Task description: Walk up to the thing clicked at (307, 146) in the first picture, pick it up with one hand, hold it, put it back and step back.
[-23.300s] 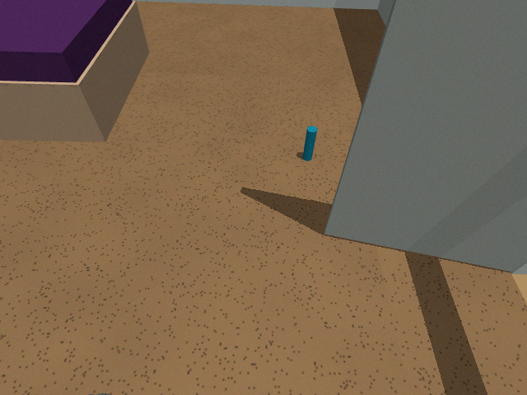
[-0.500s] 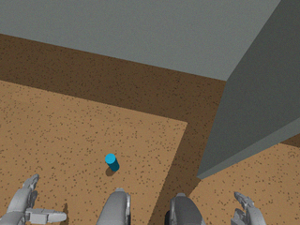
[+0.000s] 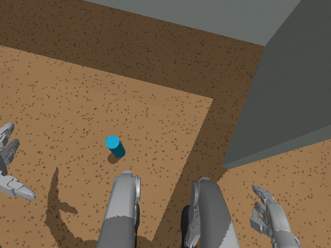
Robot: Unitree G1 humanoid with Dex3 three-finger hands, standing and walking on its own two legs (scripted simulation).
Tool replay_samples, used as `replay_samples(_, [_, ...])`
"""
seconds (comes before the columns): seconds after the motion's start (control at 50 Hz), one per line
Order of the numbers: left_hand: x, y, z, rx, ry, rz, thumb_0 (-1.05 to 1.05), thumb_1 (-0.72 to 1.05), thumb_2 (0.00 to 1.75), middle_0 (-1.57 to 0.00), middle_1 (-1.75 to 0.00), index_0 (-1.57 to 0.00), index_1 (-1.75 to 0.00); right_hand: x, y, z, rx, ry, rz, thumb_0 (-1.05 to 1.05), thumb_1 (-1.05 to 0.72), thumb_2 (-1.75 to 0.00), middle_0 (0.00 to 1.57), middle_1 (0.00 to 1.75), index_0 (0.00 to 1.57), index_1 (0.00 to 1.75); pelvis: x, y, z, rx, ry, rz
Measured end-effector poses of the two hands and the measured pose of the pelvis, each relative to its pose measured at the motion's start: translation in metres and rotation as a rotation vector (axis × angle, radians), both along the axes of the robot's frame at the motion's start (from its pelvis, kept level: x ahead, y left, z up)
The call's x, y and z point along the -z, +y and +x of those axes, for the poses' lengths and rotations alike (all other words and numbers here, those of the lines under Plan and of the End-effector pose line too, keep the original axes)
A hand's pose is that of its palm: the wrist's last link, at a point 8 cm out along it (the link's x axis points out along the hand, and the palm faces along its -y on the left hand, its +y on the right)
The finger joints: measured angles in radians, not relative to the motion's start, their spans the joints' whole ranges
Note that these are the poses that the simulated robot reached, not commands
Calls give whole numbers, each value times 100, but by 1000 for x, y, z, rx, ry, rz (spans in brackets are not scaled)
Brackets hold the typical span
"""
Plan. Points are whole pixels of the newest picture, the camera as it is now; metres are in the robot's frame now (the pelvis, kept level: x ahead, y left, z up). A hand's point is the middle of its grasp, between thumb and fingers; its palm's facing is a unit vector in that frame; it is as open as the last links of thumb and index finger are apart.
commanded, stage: go down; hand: left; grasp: from the side
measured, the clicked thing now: (116, 147) +0.41 +0.21 -0.44
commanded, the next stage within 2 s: approach in 1.96 s
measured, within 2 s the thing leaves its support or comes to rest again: neither
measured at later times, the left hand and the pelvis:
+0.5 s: hand (25, 151) +0.31 +0.38 -0.12, palm faces +0.16 -0.97 -0.17, open 17.4 cm; pelvis -0.03 +0.00 -0.08, yaw -2 degrees
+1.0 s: hand (25, 146) +0.33 +0.40 -0.14, palm faces +0.17 -0.97 -0.15, open 17.5 cm; pelvis -0.03 +0.00 -0.13, yaw -3 degrees
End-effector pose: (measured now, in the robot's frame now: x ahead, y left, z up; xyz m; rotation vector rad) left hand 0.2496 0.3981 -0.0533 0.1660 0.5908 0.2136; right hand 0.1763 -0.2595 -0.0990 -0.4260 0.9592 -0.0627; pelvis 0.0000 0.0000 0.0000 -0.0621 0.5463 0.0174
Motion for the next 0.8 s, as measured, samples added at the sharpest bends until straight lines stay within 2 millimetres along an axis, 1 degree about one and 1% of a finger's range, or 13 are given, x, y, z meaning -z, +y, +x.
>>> replay_samples(0.1, [13, 11, 0, -15, -69, 7, -1, -58, 8, -7, -13, -7, -13, 27, -4, -22, -3, 53, -11, 0, -90, -89, 21, 30, 20, 30, 22, -2, -10, 3, 13, -2])
replay_samples(0.18, [25, 14, 9, 11, -111, 9, -1, -57, 8, -7, -12, -7, -12, 44, -8, -36, -3, 77, -28, 0, -89, -89, 21, 30, 20, 30, 40, -4, -18, 6, 16, -7])
replay_samples(0.3, [36, 18, 27, 35, -175, 1, -1, -55, 7, -7, -11, -7, -11, 61, -14, -53, 11, 90, -51, 0, -89, -89, 21, 30, 20, 30, 61, -4, -26, 14, 20, -15])
replay_samples(0.38, [41, 22, 33, 35, -193, -6, -1, -54, 6, -7, -11, -7, -10, 67, -17, -60, 23, 95, -62, 0, -90, -89, 21, 30, 20, 30, 70, -3, -28, 19, 22, -20])
replay_samples(0.48, [49, 29, 34, 29, -195, -12, -1, -54, 6, -7, -10, -7, -9, 77, -20, -65, 22, 104, -70, 0, -90, -89, 21, 30, 20, 30, 80, -2, -30, 23, 27, -24])
replay_samples(0.58, [56, 35, 34, 26, -225, -10, -1, -55, 5, -7, -9, -7, -8, 90, -22, -65, 6, 116, -77, 0, -91, -90, 21, 30, 20, 30, 93, -2, -31, 24, 30, -24])
replay_samples(0.7, [67, 36, 41, 37, -251, -20, -1, -56, 5, -6, -8, -6, -8, 107, -22, -62, -16, 122, -81, 0, -91, -90, 21, 30, 20, 30, 108, -4, -32, 26, 31, -24])
replay_samples(0.8, [69, 37, 48, 49, -278, -20, -1, -57, 6, -6, -7, -5, -8, 117, -22, -60, -25, 120, -82, 0, -92, -90, 21, 30, 20, 30, 117, -4, -32, 27, 30, -26])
